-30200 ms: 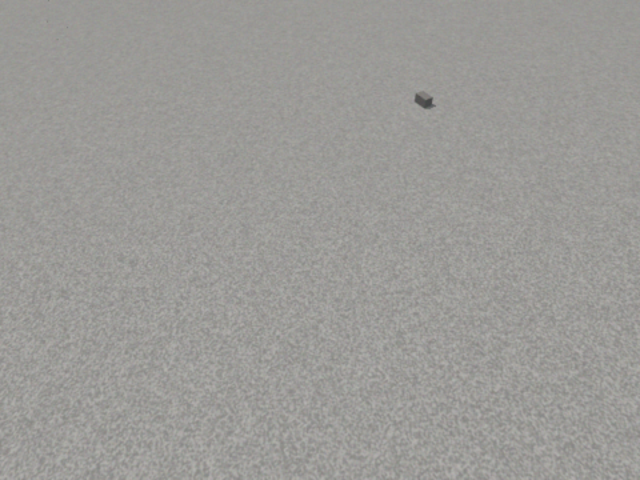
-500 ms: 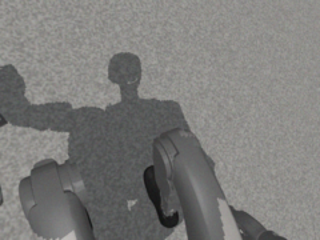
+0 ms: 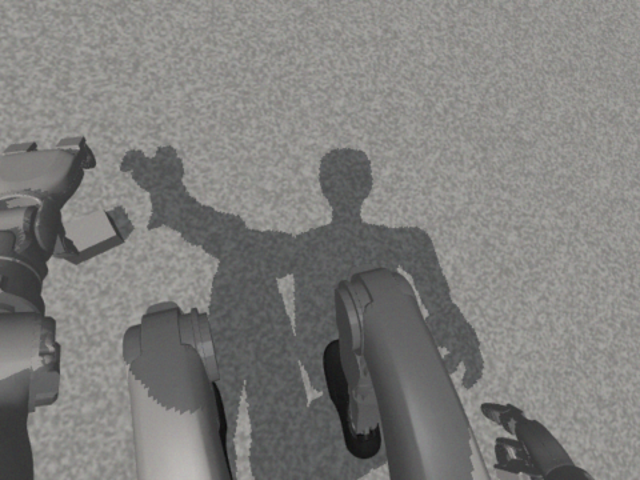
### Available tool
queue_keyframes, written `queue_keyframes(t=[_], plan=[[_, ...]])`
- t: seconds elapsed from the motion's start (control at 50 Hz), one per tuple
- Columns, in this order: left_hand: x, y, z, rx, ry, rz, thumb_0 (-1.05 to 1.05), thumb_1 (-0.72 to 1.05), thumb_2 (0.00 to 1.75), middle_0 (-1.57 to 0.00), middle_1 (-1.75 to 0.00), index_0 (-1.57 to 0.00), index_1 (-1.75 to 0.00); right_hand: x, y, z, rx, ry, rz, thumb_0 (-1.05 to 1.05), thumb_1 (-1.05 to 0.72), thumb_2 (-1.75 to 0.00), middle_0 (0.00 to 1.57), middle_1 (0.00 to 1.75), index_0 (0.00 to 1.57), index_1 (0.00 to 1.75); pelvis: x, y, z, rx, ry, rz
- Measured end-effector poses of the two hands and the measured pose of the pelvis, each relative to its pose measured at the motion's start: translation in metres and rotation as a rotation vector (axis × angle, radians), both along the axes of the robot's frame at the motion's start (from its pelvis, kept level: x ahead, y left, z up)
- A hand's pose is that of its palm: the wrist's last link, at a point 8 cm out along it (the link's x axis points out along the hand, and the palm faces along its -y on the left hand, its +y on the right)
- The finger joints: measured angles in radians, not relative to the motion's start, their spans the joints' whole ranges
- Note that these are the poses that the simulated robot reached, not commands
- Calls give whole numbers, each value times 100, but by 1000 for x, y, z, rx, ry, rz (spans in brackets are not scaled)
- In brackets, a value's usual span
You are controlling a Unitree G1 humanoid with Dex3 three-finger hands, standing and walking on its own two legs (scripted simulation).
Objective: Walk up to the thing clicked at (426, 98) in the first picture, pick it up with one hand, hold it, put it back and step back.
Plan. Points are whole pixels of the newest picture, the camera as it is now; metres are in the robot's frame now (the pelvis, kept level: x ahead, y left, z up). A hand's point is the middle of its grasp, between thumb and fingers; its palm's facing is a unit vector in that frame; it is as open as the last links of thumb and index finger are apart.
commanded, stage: withdraw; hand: left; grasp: from above
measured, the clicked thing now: (89, 237) +0.49 +0.30 -0.33
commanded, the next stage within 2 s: home in 0.16 s
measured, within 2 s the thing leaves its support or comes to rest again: neither
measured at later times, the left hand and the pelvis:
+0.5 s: hand (30, 187) +0.50 +0.30 -0.12, palm faces -0.32 -0.11 -0.94, open 12.2 cm; pelvis +0.02 +0.01 +0.00, yaw +0 degrees
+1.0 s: hand out of the picture +0.30 +0.25 +0.08, palm faces -0.14 -0.80 -0.59, open 7.5 cm; pelvis +0.02 +0.00 +0.18, yaw +5 degrees
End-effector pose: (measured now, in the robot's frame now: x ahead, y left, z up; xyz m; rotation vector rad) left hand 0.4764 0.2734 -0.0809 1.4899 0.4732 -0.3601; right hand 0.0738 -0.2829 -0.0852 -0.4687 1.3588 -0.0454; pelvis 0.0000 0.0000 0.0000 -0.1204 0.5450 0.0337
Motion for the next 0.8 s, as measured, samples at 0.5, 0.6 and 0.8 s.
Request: queue_keyframes(t=[0.5, 0.6, 0.8], plan=[[18, 25, 16, 17, -189, 161, 0, -13, 92, -26, -70, -24, -71, -7, 46, -22, 109, 55, -117, 0, -89, -89, 20, 30, 20, 30, 20, 13, 4, -15, 91, 5], [-6, 23, 59, -93, -134, 273, 0, 14, 92, -25, -57, -23, -59, 15, 40, 8, 134, -15, -135, 0, -89, -89, 20, 30, 20, 30, 22, 12, 40, -2, 88, 11], [-110, 16, 131, -421, -57, 439, 0, 72, 91, -23, -36, -22, -37, 81, 25, 91, 95, -203, -64, 0, -90, -89, 20, 30, 20, 30, 19, 6, 114, 24, 26, 31]])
